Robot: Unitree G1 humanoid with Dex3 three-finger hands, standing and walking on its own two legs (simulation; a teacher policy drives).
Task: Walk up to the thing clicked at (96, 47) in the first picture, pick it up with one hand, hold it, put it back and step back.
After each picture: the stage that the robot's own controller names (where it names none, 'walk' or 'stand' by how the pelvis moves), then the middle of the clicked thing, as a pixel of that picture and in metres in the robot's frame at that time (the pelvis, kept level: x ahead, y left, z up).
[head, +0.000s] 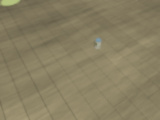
stand; (98, 43) +1.41 -0.18 -0.72
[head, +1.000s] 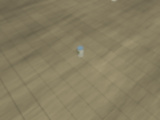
walk; (80, 51) +1.29 +0.12 -0.70
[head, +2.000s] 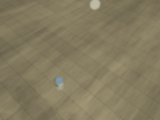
walk; (59, 83) +0.80 +0.23 -0.70
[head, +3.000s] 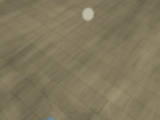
stand; out of the picture +0.43 +0.20 -0.70
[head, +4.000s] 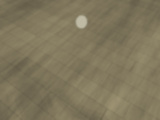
stand; out of the picture +0.36 +0.25 -0.72
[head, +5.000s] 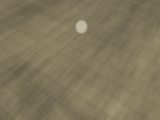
stand; out of the picture +0.34 +0.24 -0.73
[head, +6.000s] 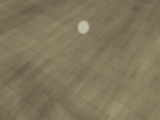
stand; out of the picture +0.34 +0.24 -0.73
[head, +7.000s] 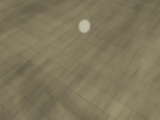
stand; out of the picture +0.34 +0.24 -0.73
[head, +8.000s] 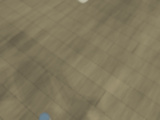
go down; (45, 119) +0.37 +0.23 -0.66
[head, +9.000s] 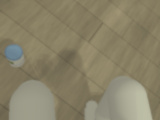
go down; (15, 56) +0.46 +0.24 -0.29
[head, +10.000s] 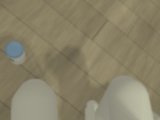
close in; (16, 53) +0.45 +0.23 -0.28
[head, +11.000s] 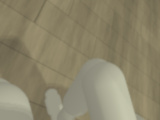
close; out of the picture +0.44 +0.28 -0.23
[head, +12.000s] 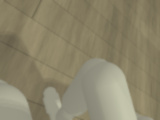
close; out of the picture +0.43 +0.29 -0.23
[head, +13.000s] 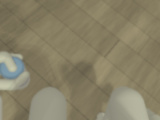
lift; (16, 74) +0.35 +0.24 -0.08
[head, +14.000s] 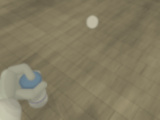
hold; (34, 90) +0.33 +0.17 +0.04
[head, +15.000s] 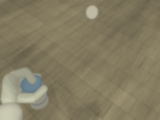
hold; (35, 92) +0.33 +0.17 -0.01
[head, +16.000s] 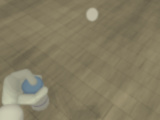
hold; (36, 94) +0.33 +0.17 -0.01
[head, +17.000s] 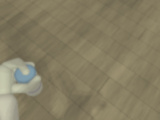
crouch; (29, 81) +0.38 +0.18 -0.06
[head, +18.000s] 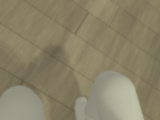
lower; out of the picture +0.50 +0.27 -0.12
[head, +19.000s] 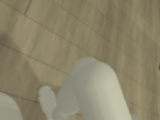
lower; out of the picture +0.45 +0.29 -0.24
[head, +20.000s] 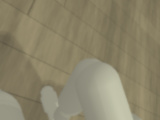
lower; out of the picture +0.44 +0.30 -0.23
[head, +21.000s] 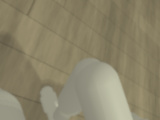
lower; out of the picture +0.45 +0.29 -0.24
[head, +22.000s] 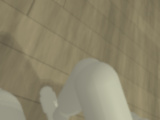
lower; out of the picture +0.45 +0.29 -0.24
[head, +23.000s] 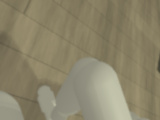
open; out of the picture +0.45 +0.29 -0.23
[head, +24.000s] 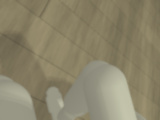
stand; out of the picture +0.44 +0.28 -0.24
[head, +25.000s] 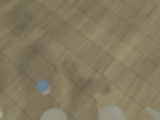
walk; (43, 87) +0.43 +0.21 -0.50
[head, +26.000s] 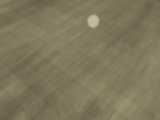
stand; out of the picture +0.39 +0.19 -0.66
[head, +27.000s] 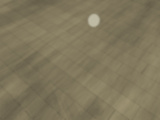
stand; out of the picture +0.38 +0.20 -0.67
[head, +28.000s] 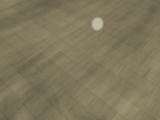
stand; out of the picture +0.39 +0.19 -0.70
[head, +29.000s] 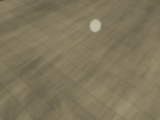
stand; out of the picture +0.39 +0.21 -0.72
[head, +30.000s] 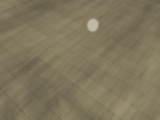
stand; out of the picture +0.37 +0.22 -0.73
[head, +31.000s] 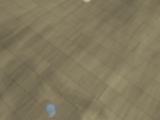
walk; (50, 110) +0.43 +0.17 -0.70
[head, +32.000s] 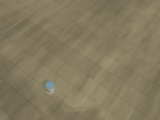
walk; (50, 87) +0.63 +0.22 -0.71
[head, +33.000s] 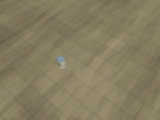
stand; (61, 62) +0.95 +0.27 -0.70
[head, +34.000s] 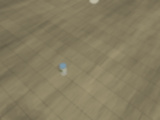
stand; (63, 69) +0.97 +0.20 -0.71
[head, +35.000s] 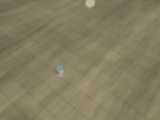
stand; (60, 71) +1.01 +0.23 -0.73
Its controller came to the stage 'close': yes
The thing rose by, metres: 0.71
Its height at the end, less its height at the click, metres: +0.00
